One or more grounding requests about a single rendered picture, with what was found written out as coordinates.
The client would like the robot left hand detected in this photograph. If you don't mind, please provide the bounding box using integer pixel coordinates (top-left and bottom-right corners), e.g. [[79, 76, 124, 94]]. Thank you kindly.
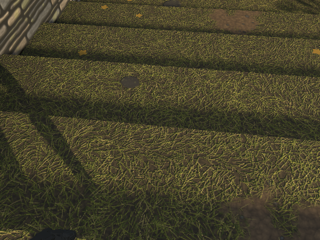
[[29, 228, 77, 240]]

